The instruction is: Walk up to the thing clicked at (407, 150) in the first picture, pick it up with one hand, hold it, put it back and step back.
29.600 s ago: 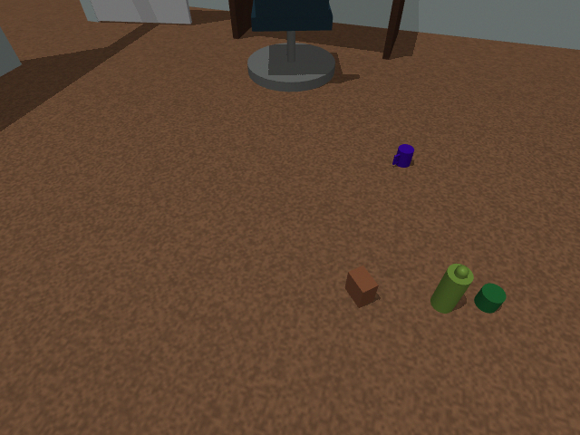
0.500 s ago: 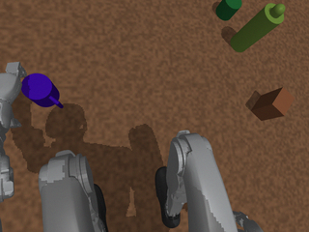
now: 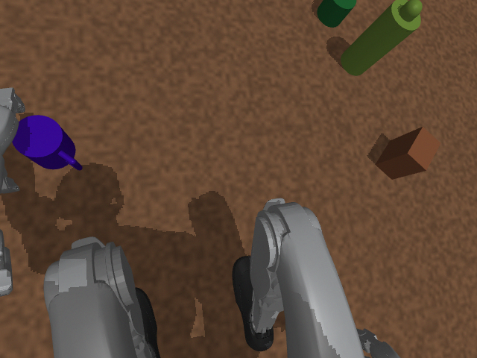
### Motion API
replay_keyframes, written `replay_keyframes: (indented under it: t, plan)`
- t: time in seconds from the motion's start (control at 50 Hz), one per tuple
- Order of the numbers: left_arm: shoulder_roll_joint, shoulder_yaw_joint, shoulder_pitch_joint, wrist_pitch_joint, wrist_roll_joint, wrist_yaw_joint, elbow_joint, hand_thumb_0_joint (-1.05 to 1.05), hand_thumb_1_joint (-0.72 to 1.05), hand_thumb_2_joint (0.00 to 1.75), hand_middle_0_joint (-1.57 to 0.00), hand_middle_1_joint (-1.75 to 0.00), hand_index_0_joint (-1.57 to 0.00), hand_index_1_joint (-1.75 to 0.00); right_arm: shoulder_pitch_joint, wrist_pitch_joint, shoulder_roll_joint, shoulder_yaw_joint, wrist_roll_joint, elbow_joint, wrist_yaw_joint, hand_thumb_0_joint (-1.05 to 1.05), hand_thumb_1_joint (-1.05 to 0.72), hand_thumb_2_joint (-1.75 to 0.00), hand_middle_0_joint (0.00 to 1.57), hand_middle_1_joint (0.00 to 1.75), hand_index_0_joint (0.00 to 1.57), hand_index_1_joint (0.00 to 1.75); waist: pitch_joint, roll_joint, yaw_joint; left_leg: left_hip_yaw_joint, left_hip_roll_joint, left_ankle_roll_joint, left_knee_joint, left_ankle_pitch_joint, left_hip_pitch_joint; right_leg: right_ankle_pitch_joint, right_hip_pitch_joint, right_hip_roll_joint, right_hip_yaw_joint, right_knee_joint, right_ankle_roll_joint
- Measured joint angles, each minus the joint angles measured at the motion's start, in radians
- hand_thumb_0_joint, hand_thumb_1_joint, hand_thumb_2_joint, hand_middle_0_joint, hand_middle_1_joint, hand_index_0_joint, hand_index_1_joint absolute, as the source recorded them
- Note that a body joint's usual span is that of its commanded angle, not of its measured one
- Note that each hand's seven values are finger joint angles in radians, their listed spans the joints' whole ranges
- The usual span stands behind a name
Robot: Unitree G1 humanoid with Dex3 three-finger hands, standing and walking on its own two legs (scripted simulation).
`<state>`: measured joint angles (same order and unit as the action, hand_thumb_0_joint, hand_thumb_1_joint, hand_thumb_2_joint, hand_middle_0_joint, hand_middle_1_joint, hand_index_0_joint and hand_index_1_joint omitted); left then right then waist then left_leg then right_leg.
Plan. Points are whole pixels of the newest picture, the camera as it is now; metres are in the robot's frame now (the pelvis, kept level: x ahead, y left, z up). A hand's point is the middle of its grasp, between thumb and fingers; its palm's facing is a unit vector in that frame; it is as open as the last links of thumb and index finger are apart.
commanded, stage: rise first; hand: left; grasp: from above
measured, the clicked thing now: (53, 149) +0.51 +0.27 -0.28
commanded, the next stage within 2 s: approach in 1.04 s
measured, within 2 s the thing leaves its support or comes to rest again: neither
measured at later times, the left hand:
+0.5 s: hand out of the picture +0.48 +0.31 -0.17, palm faces -0.45 -0.07 -0.89, open 14.1 cm
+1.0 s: hand out of the picture +0.48 +0.31 -0.16, palm faces -0.45 -0.07 -0.89, open 14.2 cm
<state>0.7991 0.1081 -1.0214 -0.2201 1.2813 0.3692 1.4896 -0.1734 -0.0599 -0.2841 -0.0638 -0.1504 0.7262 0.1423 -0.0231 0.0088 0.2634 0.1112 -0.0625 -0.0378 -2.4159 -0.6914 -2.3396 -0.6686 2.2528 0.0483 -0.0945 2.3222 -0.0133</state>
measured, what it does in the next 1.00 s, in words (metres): stands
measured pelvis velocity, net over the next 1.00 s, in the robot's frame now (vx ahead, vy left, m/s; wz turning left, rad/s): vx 0.00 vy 0.00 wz -0.02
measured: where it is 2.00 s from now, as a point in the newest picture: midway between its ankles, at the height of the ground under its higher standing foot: (202, 336)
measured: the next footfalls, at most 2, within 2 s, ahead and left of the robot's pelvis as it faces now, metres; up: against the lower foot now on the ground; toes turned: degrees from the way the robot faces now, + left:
none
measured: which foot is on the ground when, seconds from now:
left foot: down 0.00-1.00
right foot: down 0.00-1.00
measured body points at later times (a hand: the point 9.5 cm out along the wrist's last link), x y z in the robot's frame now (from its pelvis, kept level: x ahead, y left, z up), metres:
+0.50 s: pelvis +0.00 +0.00 +0.00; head +0.25 +0.08 +0.36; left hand +0.50 +0.31 -0.12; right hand +0.03 -0.27 -0.09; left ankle +0.07 +0.12 -0.30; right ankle +0.10 -0.12 -0.29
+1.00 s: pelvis +0.00 +0.00 +0.00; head +0.24 +0.08 +0.37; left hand +0.50 +0.31 -0.11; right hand +0.03 -0.27 -0.09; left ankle +0.07 +0.12 -0.30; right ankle +0.10 -0.12 -0.30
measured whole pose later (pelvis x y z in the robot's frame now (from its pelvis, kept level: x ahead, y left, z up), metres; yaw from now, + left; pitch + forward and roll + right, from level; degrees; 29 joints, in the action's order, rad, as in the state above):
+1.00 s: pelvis +0.00 +0.00 +0.00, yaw -1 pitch +34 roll -10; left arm 0.86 0.10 -1.06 -0.23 1.29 0.33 1.50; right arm -0.19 -0.05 -0.29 -0.10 -0.15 0.69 0.15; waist -0.02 0.01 0.29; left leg 0.13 -0.06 -0.04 -2.43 -0.68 -2.35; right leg -0.66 2.25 0.04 -0.11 2.31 -0.02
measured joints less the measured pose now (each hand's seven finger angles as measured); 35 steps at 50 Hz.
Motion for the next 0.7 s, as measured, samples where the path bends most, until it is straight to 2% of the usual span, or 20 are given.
replay_keyframes:
  t: [0.4, 0.7]
  plan:
    - [0.056, 0.002, -0.037, 0.0, 0.005, -0.026, 0.01, 0.0, -0.54, 1.01, -0.08, -1.05, -0.08, -1.04, -0.01, 0.004, -0.003, -0.029, -0.005, -0.016, 0.004, 0.0, -0.91, -0.9, 0.21, 0.3, 0.2, 0.3, 0.024, 0.007, 0.024, 0.015, 0.001, -0.004, -0.019, 0.0, -0.012, 0.005, 0.001, -0.005, -0.012, 0.004, -0.007]
    - [0.065, -0.005, -0.025, -0.012, 0.007, -0.042, -0.003, 0.0, -0.55, 1.03, -0.08, -1.04, -0.08, -1.04, -0.019, 0.016, -0.003, -0.041, -0.001, -0.029, 0.01, 0.0, -0.91, -0.9, 0.21, 0.3, 0.2, 0.3, 0.015, 0.006, 0.025, 0.018, 0.006, -0.005, -0.017, 0.007, -0.017, 0.009, 0.0, -0.002, -0.015, 0.001, -0.008]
